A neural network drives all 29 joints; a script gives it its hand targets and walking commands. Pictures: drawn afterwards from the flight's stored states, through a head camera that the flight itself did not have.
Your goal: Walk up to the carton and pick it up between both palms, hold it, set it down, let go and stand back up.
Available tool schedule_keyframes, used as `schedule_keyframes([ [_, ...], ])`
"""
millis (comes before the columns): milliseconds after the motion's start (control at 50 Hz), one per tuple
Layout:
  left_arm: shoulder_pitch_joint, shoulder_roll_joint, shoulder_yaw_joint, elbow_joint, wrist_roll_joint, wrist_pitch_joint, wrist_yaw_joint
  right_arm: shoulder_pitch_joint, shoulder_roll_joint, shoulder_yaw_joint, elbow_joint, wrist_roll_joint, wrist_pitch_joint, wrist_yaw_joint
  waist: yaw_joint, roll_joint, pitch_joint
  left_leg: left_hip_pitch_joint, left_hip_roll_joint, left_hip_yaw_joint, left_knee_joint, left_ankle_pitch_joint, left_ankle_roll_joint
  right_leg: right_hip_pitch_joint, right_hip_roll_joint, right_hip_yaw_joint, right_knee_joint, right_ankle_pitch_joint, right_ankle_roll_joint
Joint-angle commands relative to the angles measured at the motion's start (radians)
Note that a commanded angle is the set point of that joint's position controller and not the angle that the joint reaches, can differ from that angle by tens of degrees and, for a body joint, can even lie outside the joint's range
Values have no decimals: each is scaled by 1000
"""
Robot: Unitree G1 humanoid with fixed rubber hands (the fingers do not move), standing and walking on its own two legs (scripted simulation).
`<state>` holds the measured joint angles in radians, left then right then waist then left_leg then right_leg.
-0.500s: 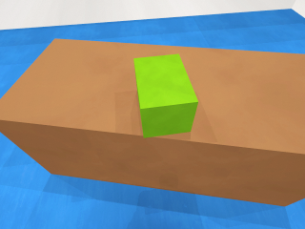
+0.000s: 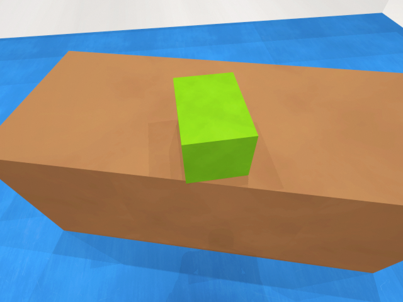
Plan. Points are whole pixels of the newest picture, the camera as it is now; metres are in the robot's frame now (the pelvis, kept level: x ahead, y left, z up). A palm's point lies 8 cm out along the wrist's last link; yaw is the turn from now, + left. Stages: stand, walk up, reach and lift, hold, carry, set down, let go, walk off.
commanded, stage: stand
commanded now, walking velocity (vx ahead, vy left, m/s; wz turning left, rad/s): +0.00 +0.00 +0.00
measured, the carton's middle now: (210, 126) +0.57 +0.00 -0.05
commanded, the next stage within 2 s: walk up in 0.20 s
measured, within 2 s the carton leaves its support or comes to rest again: neither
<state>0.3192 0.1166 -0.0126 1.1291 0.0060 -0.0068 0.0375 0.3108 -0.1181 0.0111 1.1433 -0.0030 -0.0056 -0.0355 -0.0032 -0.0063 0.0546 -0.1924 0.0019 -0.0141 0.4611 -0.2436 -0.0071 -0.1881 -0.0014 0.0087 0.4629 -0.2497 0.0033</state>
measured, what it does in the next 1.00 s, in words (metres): walks ahead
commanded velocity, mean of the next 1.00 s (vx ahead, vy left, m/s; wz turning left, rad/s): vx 0.00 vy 0.00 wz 0.00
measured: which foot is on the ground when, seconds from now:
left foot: down 0.00-1.00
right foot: down 0.00-0.68, up 0.70-1.00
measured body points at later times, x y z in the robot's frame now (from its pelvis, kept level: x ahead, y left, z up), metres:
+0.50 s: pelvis +0.01 +0.00 +0.00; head +0.01 +0.00 +0.45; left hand -0.01 +0.22 -0.16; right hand -0.02 -0.21 -0.16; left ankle +0.00 +0.12 -0.74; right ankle +0.00 -0.12 -0.74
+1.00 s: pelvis +0.13 +0.05 -0.01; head +0.16 +0.06 +0.44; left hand +0.17 +0.30 -0.15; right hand +0.05 -0.19 -0.14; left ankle +0.05 +0.13 -0.74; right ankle +0.20 -0.07 -0.70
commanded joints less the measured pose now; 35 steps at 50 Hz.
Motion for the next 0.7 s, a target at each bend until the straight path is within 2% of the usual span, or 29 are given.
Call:
schedule_keyframes([
  [0,86,79,18,-17,3,-7,3,94,-72,-11,-4,-1,-6,-6,0,20,9,7,75,-57,-83,96,19,-34,-80,75,-102,84,-32],
  [60,98,66,10,-7,2,0,6,92,-90,-14,-2,2,-6,-1,0,38,53,-46,65,-64,-99,99,22,-14,-82,76,-89,92,-33],
  [100,102,90,23,1,3,1,-1,92,-60,-8,-5,-4,-5,0,6,-10,63,-25,79,-80,-100,105,32,-43,-70,59,-90,100,-29],
  [120,93,45,7,-11,9,-5,-2,97,-71,-16,-3,-1,-2,0,-10,-1,52,-16,77,-73,-77,104,32,-57,-73,62,-90,86,-26],
  [140,93,72,14,-20,4,-5,3,87,-48,-9,-13,-11,-3,-2,5,-8,15,2,72,-65,-75,104,31,-44,-76,64,-92,75,-28],
  [160,72,80,16,-5,7,-8,8,71,-86,-21,-27,-5,-2,-4,-15,-26,60,-20,71,-71,-93,121,29,-56,-73,64,-97,84,-32],
  [180,83,111,26,-15,13,-7,2,86,-95,-23,-7,-11,-4,-6,4,3,18,2,60,-56,-84,112,22,-33,-75,60,-91,81,-26],
  [220,102,99,17,-13,5,-11,1,97,-85,-21,-5,-1,-6,1,-10,27,18,-3,66,-55,-86,110,24,-24,-80,68,-103,77,-29],
  [240,92,81,18,-13,6,-10,-6,94,-97,-29,-8,2,-8,1,-1,-26,18,-3,64,-54,-76,107,26,-22,-70,68,-100,80,-28],
  [280,86,58,9,-4,-8,-4,5,94,-65,-18,-19,-2,-9,0,-10,-6,6,7,77,-58,-80,114,37,-14,-77,70,-104,123,-28],
  [300,91,62,18,-13,-11,-6,4,93,-35,-9,-9,-2,-10,0,4,-16,33,-31,74,-68,-93,148,33,9,-81,68,-83,131,-25],
  [320,102,52,12,-9,1,-7,3,108,-37,-11,-1,4,-9,3,-9,8,51,-17,72,-66,-101,148,25,-15,-76,72,-96,121,-30],
  [340,111,70,22,-2,-5,-2,-6,107,-42,-11,8,-4,-7,-4,21,-10,42,-30,72,-65,-97,115,24,3,-71,61,-101,117,-27],
  [360,98,99,26,-12,-3,-4,0,91,-36,-7,-8,-3,-1,-6,1,-1,54,-14,73,-67,-87,133,25,-21,-73,54,-94,133,-26],
  [380,172,153,57,-63,11,-24,-4,156,-169,-52,-54,-36,-22,1,24,15,-40,-9,44,-40,-7,-273,42,20,-76,105,-76,-307,-69],
  [400,182,204,78,-63,15,-26,-2,127,-170,-67,-88,-33,-22,4,25,-19,33,-102,36,-37,42,-423,43,-22,-118,194,-113,-499,-98],
  [420,226,210,83,-52,16,-24,3,81,-147,-63,-111,-37,-18,10,55,-64,88,-200,11,-7,114,-435,28,-25,-165,275,-181,-610,-126],
  [440,238,240,89,-45,22,-22,3,81,-119,-55,-127,-41,-17,14,64,-150,127,-272,-23,56,204,-402,10,-23,-248,368,-255,-700,-165],
  [460,223,244,93,-61,24,-17,8,70,-106,-50,-152,-52,-21,17,63,-128,193,-322,-6,72,304,-356,-1,-47,-317,430,-307,-672,-202],
  [480,193,263,98,-70,24,-23,6,72,-110,-60,-175,-43,-23,21,64,-161,212,-349,41,42,357,-301,-4,-40,-348,464,-306,-553,-233],
  [520,166,252,98,-88,35,-29,8,38,-90,-61,-219,-49,-41,25,42,-128,244,-377,80,21,257,-236,7,14,-334,401,-239,-327,-214],
  [540,167,244,94,-81,24,-28,5,70,-103,-65,-222,-43,-48,23,30,-88,205,-269,72,28,228,-170,7,-37,-314,358,-217,-283,-198],
  [560,147,235,88,-94,22,-25,0,106,-88,-67,-219,-31,-54,27,12,-103,165,-153,40,63,151,-152,7,-81,-248,260,-187,-261,-174],
  [580,92,230,92,-101,10,-20,-4,207,-104,-82,-198,-38,-57,28,-41,-64,144,44,17,73,70,-59,4,-215,-210,190,-98,-315,-143],
  [600,45,215,85,-131,13,-14,-9,327,-110,-90,-175,-30,-57,22,-103,-31,112,245,26,37,-32,-32,-7,-360,-142,141,43,-404,-95],
  [620,63,141,64,-144,12,-6,-15,420,-183,-111,-152,-36,-59,16,-119,160,88,330,145,-166,-137,-190,-20,-448,-12,7,326,-397,-43],
  [640,114,107,52,-152,25,5,-11,423,-274,-123,-155,-49,-49,10,-88,274,94,178,321,-480,-283,-490,15,-465,20,-3,562,-345,0],
  [660,171,145,62,-156,34,23,-12,299,-342,-142,-202,-50,-31,-1,-50,191,154,6,384,-567,-340,-737,113,-421,-30,30,664,-337,-17],
  [680,183,152,65,-170,31,28,-15,245,-376,-146,-229,-53,-29,-6,-29,153,257,-98,434,-605,-384,-793,158,-454,-68,42,749,-285,-12],
])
